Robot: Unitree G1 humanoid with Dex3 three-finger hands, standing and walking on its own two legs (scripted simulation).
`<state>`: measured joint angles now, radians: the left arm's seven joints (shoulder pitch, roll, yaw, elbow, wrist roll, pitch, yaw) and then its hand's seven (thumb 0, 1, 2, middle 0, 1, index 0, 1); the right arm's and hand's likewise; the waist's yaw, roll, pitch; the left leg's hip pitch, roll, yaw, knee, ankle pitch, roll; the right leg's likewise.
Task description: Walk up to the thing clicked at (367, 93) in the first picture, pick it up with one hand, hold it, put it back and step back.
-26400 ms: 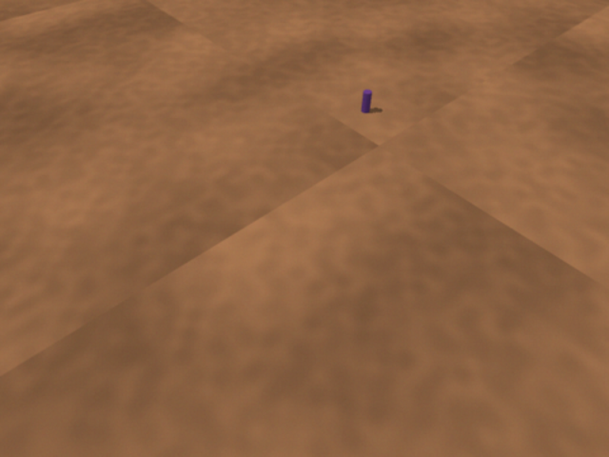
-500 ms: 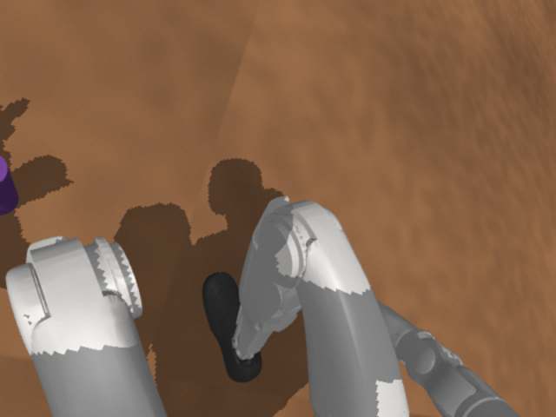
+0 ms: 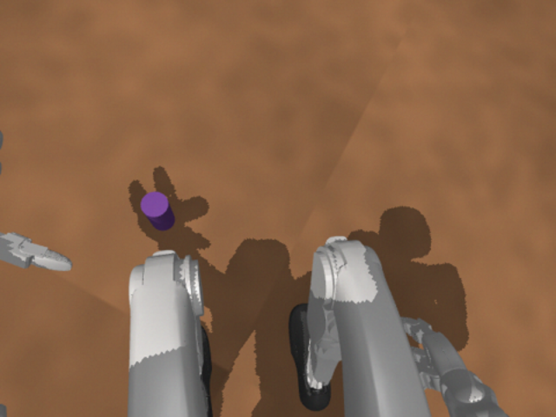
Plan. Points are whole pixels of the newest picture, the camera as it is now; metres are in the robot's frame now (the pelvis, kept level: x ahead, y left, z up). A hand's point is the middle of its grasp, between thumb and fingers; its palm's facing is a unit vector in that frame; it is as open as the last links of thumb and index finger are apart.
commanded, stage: home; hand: left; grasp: from the side
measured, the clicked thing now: (159, 212) +0.44 +0.20 -0.30
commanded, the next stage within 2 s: none
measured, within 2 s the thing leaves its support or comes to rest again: neither
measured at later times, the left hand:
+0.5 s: hand out of the picture +0.28 +0.25 +0.12, palm faces +0.16 -0.91 -0.37, open 16.4 cm
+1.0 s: hand out of the picture +0.24 +0.21 +0.30, palm faces +0.21 -0.92 -0.32, open 17.0 cm
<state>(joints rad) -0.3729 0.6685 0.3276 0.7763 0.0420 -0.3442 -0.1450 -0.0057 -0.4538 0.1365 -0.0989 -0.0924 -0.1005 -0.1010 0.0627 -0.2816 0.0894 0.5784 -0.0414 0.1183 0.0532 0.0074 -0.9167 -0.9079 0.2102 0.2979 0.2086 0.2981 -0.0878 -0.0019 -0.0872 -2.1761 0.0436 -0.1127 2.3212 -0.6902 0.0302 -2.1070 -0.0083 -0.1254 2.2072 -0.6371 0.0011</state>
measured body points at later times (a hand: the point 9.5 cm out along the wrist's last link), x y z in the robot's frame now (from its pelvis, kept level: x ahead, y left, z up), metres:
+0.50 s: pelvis +0.05 +0.00 +0.23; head +0.18 +0.03 +0.66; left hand +0.27 +0.30 +0.15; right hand +0.26 -0.25 +0.14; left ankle +0.08 +0.12 -0.33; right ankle +0.11 -0.12 -0.33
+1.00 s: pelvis +0.10 +0.01 +0.35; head +0.12 +0.01 +0.80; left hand +0.23 +0.26 +0.32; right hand +0.29 -0.21 +0.28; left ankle +0.08 +0.12 -0.33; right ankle +0.11 -0.12 -0.33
